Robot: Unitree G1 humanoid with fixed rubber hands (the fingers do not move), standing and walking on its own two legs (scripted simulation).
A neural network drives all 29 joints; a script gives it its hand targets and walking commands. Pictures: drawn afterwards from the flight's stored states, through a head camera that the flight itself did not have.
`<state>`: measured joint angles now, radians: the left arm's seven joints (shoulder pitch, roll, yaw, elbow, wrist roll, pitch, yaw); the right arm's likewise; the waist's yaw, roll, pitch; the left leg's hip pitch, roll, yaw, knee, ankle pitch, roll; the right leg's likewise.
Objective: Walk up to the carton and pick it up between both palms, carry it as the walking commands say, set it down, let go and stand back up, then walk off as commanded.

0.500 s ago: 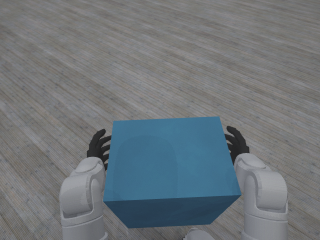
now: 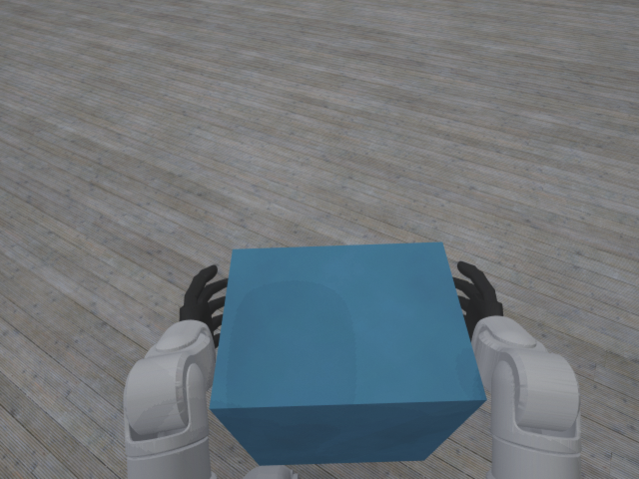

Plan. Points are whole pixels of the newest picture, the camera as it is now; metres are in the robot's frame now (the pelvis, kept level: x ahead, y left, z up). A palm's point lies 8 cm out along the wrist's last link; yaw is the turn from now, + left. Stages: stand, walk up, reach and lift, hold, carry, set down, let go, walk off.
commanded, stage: carry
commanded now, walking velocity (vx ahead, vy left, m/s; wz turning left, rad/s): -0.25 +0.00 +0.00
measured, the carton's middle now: (339, 367) +0.24 -0.01 +0.01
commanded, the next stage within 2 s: none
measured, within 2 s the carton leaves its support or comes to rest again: neither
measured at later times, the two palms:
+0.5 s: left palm out of the picture +0.10 +0.20 +0.08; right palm out of the picture +0.08 -0.12 +0.09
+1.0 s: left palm out of the picture +0.02 +0.12 +0.08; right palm out of the picture -0.08 -0.18 +0.08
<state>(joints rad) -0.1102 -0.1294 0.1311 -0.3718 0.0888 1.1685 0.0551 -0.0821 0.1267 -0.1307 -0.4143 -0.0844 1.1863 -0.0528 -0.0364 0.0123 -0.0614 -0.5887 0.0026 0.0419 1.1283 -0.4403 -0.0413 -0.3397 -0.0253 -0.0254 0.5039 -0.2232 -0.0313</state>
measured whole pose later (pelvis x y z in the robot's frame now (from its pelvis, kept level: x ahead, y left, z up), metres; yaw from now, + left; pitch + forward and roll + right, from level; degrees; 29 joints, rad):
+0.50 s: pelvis -0.17 +0.04 +0.00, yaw -4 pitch +3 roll -2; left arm -0.13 -0.12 0.15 -0.38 0.09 1.19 0.06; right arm -0.09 0.13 -0.12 -0.38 -0.08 1.17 -0.05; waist 0.02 -0.01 -0.11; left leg -0.37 0.07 0.13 0.54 -0.23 0.04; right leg -0.48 0.01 -0.02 1.00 -0.46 0.08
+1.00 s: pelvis -0.28 +0.04 -0.01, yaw -16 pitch +5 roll +0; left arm -0.12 -0.13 0.13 -0.36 0.11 1.17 0.05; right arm -0.11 0.13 -0.15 -0.39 -0.07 1.19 -0.06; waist -0.01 -0.01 -0.13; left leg -0.32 0.03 0.06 0.57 -0.36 -0.05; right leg -0.42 0.04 0.03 0.55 -0.21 -0.03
